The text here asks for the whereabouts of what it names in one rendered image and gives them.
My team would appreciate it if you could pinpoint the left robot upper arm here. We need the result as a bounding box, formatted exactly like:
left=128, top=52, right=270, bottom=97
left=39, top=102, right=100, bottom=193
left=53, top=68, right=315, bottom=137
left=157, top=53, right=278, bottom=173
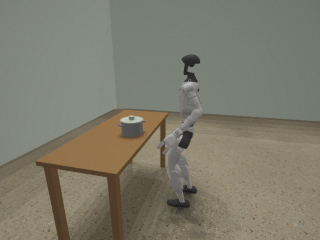
left=182, top=82, right=203, bottom=117

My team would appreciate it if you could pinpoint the robot right thigh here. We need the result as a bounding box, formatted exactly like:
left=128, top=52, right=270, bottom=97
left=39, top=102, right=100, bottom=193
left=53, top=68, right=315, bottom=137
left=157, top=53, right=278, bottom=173
left=177, top=148, right=187, bottom=167

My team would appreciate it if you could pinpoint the pot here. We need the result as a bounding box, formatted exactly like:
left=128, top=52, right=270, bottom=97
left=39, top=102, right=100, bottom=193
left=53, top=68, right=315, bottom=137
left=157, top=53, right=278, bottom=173
left=118, top=120, right=146, bottom=137

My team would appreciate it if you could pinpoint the lid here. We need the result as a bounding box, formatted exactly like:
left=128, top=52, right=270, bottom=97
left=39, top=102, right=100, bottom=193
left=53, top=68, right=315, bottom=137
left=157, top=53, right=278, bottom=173
left=120, top=116, right=144, bottom=124

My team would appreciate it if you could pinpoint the table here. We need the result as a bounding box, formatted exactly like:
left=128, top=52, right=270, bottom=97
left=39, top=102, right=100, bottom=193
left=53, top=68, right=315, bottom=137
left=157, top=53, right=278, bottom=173
left=35, top=110, right=169, bottom=240

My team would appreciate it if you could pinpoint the robot left hand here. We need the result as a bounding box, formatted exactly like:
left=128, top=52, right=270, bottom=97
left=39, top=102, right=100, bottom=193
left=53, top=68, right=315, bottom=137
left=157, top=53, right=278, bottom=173
left=157, top=133, right=178, bottom=155

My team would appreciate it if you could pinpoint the robot left forearm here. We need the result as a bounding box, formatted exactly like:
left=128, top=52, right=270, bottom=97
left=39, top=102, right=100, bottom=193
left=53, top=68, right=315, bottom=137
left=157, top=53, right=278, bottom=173
left=173, top=109, right=201, bottom=138

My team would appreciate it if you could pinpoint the left robot foot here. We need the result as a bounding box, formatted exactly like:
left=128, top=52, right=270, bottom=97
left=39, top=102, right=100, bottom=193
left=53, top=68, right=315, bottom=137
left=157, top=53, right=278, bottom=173
left=167, top=198, right=190, bottom=208

